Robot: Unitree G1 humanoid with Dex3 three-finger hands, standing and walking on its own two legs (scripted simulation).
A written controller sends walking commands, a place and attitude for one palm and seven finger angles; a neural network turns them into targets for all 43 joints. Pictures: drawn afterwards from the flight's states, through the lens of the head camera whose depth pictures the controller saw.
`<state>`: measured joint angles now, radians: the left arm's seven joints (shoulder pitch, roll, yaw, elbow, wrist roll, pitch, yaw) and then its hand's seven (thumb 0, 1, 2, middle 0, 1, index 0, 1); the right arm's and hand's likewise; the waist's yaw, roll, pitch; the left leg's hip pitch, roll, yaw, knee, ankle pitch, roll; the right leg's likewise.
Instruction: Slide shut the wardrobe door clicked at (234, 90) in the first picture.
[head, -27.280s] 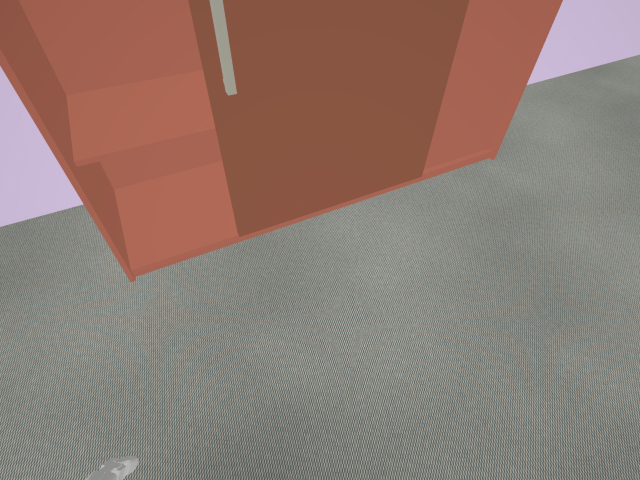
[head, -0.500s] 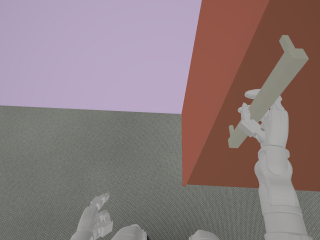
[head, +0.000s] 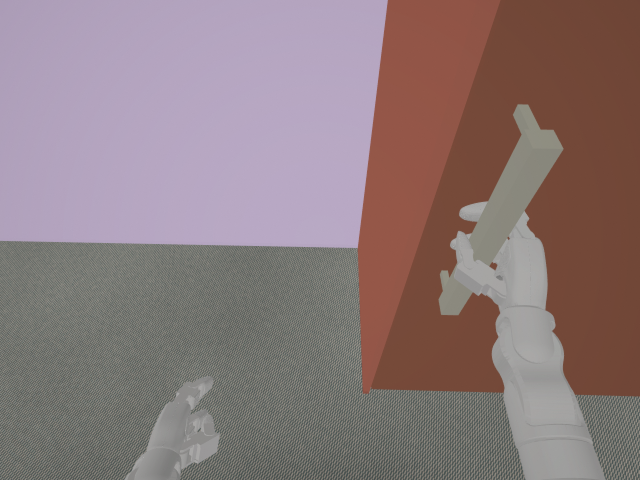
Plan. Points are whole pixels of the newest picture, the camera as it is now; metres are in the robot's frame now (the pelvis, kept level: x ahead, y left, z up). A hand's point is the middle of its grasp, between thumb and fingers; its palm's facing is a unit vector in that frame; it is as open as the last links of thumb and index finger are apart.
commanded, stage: stop walking and hold the door there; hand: right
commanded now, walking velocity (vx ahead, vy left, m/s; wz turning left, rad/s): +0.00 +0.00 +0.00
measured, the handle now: (478, 231) +0.38 -0.20 +0.09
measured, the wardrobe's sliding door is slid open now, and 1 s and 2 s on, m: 0.00 0.00 0.00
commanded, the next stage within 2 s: loosen the grip on the handle in 0.22 s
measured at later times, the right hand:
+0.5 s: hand (471, 263) +0.34 -0.18 +0.09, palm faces +0.24 +0.96 -0.11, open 7.1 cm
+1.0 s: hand (465, 267) +0.34 -0.17 +0.08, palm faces +0.25 +0.95 -0.16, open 14.3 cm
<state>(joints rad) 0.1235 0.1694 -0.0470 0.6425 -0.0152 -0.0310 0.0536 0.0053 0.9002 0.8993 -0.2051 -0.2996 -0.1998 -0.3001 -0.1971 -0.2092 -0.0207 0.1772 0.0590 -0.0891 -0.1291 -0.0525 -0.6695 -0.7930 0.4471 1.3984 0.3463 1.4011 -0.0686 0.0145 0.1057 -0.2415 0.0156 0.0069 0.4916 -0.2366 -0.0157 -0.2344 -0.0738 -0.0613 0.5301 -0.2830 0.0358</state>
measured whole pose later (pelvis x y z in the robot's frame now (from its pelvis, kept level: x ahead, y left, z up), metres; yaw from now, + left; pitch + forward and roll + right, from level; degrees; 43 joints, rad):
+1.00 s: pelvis +0.01 +0.00 +0.00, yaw -2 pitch +2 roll +0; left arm 0.25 0.23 0.03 0.73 0.00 -0.12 0.02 0.01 0.90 0.90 -0.20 -0.30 -0.20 -0.30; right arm -0.13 -0.17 -0.06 0.21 0.03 -0.02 -0.17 -0.01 0.53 -0.20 0.28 1.18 0.30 1.20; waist 0.01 -0.02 -0.01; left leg -0.29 0.04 0.04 0.56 -0.30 -0.02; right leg -0.28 -0.05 -0.03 0.55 -0.30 0.03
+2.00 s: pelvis +0.00 +0.00 -0.01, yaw -3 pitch +0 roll +0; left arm 0.23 0.24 0.00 0.70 -0.02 -0.18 0.08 0.01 0.90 0.90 -0.20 -0.30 -0.20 -0.30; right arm 0.13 -0.26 -0.22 0.06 0.12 -0.09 0.00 -0.01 0.54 -0.20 0.26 1.15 0.26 1.15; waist -0.03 -0.03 -0.02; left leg -0.31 0.04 0.05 0.63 -0.33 -0.01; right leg -0.32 -0.05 -0.01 0.64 -0.33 0.03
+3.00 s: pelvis +0.00 +0.00 -0.01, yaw -4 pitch -4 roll +1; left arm 0.20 0.24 -0.04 0.65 -0.01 -0.31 0.11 0.01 0.90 0.90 -0.20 -0.30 -0.20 -0.30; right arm 0.36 -0.32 -0.29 -0.27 0.22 -0.06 0.10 -0.01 0.44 -0.25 0.25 1.08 0.25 1.09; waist -0.08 -0.04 0.02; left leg -0.20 0.03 0.08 0.57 -0.30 -0.02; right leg -0.24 -0.05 0.02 0.61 -0.32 0.03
